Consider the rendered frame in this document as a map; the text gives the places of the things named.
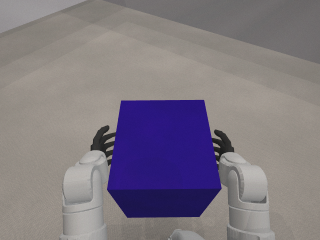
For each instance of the right robot hand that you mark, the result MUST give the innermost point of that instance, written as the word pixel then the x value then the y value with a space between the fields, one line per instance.
pixel 224 143

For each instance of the carton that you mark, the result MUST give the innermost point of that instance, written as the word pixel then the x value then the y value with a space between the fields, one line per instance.
pixel 163 162

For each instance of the robot right forearm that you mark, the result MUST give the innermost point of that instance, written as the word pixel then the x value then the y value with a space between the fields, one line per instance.
pixel 248 199

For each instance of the left robot hand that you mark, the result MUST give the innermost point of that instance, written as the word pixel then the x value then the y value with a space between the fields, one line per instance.
pixel 99 142

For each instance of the robot right thigh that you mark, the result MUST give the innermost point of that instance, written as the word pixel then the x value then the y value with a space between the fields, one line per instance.
pixel 185 235

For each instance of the robot left forearm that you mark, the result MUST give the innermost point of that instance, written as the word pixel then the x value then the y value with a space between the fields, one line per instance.
pixel 82 198

